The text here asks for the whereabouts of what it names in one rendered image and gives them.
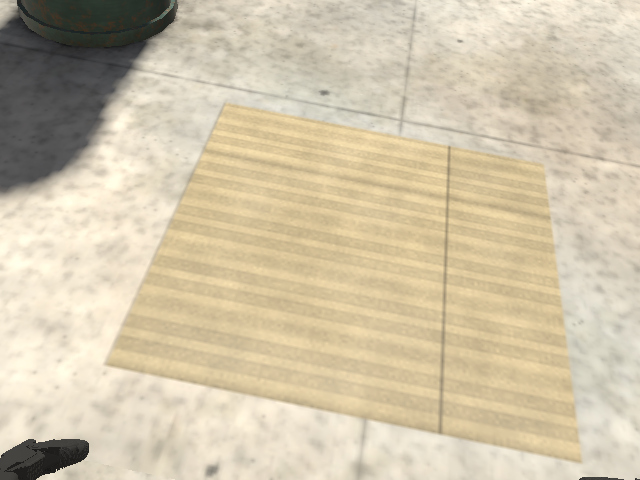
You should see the robot left hand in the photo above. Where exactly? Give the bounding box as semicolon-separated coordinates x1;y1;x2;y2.
0;439;89;480

